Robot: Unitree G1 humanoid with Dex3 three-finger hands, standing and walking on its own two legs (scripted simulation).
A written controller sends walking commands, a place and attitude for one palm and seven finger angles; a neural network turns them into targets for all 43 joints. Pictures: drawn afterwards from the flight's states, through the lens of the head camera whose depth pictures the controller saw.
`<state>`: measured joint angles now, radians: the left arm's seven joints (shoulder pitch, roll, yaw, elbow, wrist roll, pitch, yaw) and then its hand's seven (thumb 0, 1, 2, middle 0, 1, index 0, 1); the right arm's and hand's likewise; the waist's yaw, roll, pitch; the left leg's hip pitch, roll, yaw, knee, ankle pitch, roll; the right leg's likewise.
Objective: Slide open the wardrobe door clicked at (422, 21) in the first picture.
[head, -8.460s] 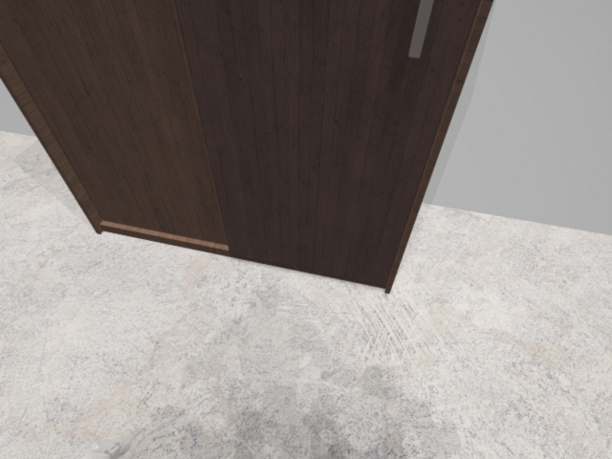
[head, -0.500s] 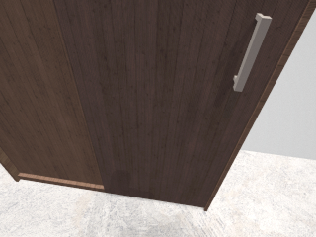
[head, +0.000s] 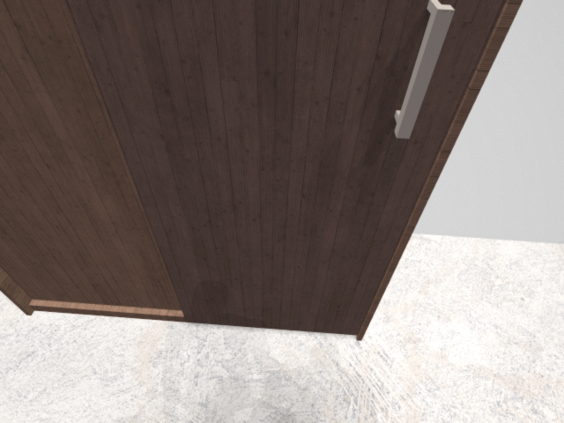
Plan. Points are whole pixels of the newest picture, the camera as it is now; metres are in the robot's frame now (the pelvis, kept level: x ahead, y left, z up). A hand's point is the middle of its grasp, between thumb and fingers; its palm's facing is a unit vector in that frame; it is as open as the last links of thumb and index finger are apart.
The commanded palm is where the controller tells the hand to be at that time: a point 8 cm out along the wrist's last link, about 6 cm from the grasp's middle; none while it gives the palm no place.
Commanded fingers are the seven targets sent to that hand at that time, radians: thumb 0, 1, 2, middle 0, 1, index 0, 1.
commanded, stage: come to a stop and stand still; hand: right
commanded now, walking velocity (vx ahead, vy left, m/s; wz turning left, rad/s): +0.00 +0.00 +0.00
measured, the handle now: (417, 73) +0.55 -0.17 +0.26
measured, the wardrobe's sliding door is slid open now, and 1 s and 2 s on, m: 0.00 0.00 0.00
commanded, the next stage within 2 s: look again from close up in 0.18 s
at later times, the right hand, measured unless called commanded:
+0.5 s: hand out of the picture +0.04 -0.17 -0.17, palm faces +0.04 +0.98 -0.20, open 7.4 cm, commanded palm none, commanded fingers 0.00 -0.90 -0.90 0.20 0.30 0.20 0.30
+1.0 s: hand out of the picture +0.11 -0.17 -0.16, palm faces +0.02 +0.97 -0.22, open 7.4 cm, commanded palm none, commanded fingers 0.00 -0.90 -0.90 0.20 0.30 0.20 0.30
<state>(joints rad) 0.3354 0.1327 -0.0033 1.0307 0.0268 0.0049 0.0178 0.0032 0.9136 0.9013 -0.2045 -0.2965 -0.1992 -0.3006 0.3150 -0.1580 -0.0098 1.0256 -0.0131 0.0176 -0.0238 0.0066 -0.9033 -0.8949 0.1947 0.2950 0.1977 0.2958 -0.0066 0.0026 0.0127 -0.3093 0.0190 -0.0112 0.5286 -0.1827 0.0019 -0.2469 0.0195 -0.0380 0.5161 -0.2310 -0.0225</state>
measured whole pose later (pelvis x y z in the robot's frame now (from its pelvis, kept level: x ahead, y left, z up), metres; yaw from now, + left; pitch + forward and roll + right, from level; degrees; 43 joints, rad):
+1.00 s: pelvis +0.07 +0.02 +0.01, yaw +0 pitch +0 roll -1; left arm 0.22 0.18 -0.01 1.11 0.02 -0.03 0.03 0.00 0.91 0.90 -0.20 -0.30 -0.20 -0.30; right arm 0.21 -0.18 0.00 1.08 -0.01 -0.02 -0.03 0.00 -0.90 -0.89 0.20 0.30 0.20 0.30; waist 0.00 0.00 0.03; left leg -0.21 -0.01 0.00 0.46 -0.25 0.02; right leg -0.13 -0.01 -0.02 0.42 -0.28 0.01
